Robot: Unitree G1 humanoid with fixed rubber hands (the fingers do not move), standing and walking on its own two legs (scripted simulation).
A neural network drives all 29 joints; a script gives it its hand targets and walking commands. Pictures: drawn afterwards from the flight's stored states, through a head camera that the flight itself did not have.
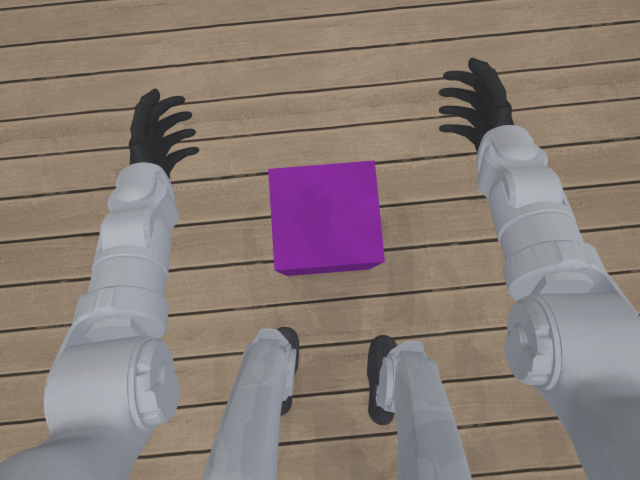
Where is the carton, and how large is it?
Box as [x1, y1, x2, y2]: [268, 160, 384, 275]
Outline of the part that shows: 374,160 268,169 275,270 286,275 368,269 384,261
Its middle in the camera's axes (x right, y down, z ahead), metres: +0.02 -0.04 +0.88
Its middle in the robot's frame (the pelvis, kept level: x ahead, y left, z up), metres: +0.47 +0.05 -0.51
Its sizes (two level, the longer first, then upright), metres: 0.210 0.200 0.250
